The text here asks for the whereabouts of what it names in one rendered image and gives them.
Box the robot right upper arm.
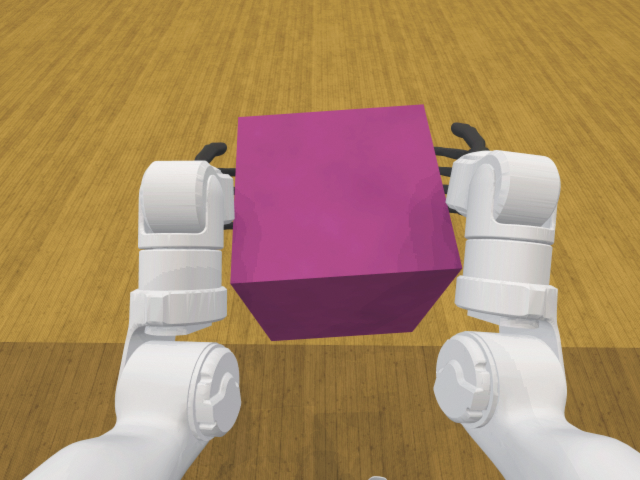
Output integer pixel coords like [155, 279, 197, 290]
[433, 331, 640, 480]

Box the carton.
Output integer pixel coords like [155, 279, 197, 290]
[230, 104, 462, 341]

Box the right robot hand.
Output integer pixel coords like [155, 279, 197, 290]
[434, 122, 490, 216]

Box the left robot hand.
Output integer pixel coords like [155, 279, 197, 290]
[195, 142, 236, 230]

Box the robot right forearm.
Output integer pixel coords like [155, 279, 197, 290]
[445, 150, 567, 399]

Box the robot left upper arm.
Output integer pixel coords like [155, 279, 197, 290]
[23, 340, 241, 480]

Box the robot left forearm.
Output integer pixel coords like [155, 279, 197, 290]
[115, 161, 235, 417]

